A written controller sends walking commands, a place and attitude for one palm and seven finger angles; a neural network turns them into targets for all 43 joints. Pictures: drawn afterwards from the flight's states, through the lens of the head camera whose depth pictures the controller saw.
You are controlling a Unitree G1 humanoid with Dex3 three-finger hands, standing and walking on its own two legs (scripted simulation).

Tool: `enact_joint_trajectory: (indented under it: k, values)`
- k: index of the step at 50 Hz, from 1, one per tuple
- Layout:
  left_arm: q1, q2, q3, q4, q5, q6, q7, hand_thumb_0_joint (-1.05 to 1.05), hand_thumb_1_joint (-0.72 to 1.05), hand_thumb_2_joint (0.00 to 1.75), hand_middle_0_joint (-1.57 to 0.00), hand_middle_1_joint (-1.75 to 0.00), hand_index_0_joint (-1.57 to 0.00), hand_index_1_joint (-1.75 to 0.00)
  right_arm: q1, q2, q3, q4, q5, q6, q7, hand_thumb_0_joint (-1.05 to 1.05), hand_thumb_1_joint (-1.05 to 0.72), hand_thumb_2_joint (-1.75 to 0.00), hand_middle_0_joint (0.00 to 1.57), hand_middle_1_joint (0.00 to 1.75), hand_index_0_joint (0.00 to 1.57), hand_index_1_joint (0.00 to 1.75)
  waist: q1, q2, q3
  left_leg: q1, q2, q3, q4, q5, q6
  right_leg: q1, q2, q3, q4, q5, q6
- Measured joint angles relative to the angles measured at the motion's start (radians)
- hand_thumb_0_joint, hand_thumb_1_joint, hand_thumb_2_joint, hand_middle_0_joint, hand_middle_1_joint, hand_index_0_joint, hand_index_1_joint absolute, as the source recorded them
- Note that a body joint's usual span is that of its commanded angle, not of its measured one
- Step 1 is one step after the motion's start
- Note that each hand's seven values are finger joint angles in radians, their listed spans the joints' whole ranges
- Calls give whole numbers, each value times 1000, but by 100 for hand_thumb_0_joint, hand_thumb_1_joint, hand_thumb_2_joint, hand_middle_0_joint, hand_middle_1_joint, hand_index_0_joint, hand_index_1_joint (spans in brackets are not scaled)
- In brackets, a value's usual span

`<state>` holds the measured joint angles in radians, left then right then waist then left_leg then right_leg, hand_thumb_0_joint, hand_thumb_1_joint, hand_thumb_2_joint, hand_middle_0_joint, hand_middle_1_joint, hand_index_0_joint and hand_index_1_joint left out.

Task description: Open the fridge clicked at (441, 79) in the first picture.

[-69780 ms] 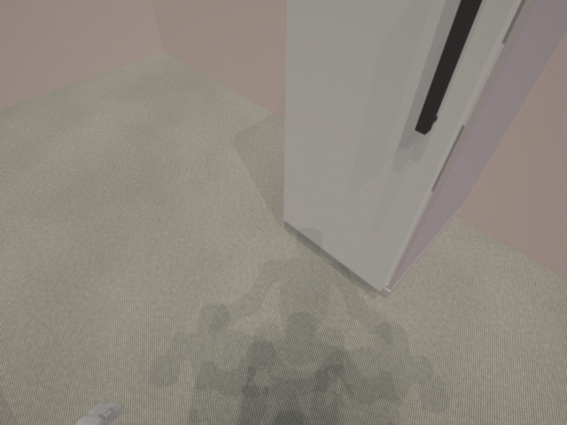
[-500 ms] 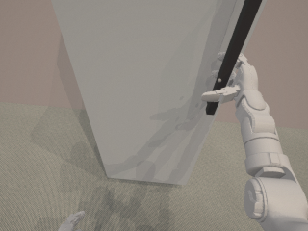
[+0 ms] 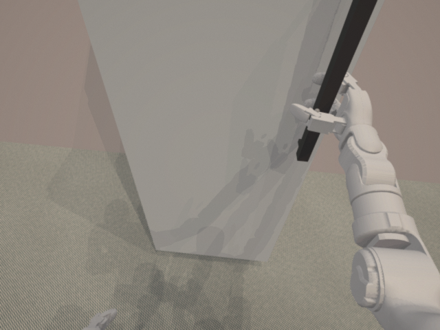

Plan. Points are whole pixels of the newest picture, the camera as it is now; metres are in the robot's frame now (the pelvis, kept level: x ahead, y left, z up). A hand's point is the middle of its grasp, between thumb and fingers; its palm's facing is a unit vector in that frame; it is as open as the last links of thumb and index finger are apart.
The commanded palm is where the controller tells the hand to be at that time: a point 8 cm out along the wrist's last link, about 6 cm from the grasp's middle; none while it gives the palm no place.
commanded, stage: grip the handle and tug to test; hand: right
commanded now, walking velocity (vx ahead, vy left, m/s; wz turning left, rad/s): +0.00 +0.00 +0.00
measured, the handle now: (335, 62) +0.51 -0.14 +0.26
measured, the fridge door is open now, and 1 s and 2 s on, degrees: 0 0 5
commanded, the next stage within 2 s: pull the door a little, standing still in 0.96 s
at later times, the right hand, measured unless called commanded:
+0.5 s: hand (316, 111) +0.45 -0.12 +0.20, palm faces +0.02 +1.00 +0.00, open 6.1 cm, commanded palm +0.43 -0.16 +0.19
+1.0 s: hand (315, 112) +0.45 -0.12 +0.20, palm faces +0.01 +1.00 -0.01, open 6.2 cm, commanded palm +0.39 -0.16 +0.19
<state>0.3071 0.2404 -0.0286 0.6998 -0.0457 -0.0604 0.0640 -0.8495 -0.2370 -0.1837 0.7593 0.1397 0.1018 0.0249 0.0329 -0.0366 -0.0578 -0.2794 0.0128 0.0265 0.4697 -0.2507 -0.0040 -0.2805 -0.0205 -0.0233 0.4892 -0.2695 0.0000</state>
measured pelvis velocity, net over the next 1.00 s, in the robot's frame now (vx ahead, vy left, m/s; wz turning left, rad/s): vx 0.03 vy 0.00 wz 0.04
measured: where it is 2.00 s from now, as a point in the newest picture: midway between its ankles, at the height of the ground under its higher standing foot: outside the picture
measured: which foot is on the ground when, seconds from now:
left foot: down 0.00-1.00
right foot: down 0.00-1.00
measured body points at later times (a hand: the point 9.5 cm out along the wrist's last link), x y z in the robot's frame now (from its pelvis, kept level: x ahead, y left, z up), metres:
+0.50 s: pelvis +0.00 +0.00 +0.00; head +0.01 +0.02 +0.45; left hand +0.12 +0.25 -0.12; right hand +0.45 -0.17 +0.20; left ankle -0.01 +0.12 -0.74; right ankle -0.01 -0.12 -0.74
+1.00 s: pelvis +0.03 +0.00 +0.00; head +0.03 +0.02 +0.45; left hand +0.15 +0.25 -0.11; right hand +0.44 -0.17 +0.20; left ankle -0.01 +0.12 -0.74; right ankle -0.01 -0.12 -0.74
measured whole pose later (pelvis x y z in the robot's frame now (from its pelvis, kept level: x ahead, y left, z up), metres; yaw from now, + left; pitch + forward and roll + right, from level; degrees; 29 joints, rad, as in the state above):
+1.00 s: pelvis +0.03 +0.00 +0.00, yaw +2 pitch +3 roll +0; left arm 0.27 0.24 -0.02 0.64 -0.05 -0.03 0.04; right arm -0.62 -0.22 -0.20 0.42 0.15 0.21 0.03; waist 0.03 -0.05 -0.08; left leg -0.22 0.00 -0.01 0.44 -0.27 0.00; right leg -0.20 -0.03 -0.06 0.44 -0.29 0.00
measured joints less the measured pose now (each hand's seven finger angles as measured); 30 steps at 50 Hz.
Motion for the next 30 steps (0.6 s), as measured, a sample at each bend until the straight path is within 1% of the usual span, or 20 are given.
enact_joint_trajectory:
  k: [11,22,30]
  values:
    - [-4,2,3,-5,-1,-6,-3,1,91,90,-20,-30,-21,-30,7,1,-3,-4,2,-7,-4,0,-68,-81,35,131,34,130,-3,-2,-3,-2,-2,0,1,-3,2,0,-2,0,-1,-2,2]
    - [-15,2,2,-11,-2,0,0,1,91,90,-20,-30,-21,-30,7,6,2,-10,2,-3,0,1,-69,-80,32,133,32,133,-7,0,-3,2,-3,6,2,-7,5,2,-3,6,-1,-3,4]
    - [-15,2,4,-13,-4,1,-2,1,91,90,-20,-30,-21,-30,5,15,15,-18,7,-1,-17,0,-70,-81,31,134,31,134,-12,-4,0,2,-1,10,5,-10,5,-1,-1,11,1,-4,5]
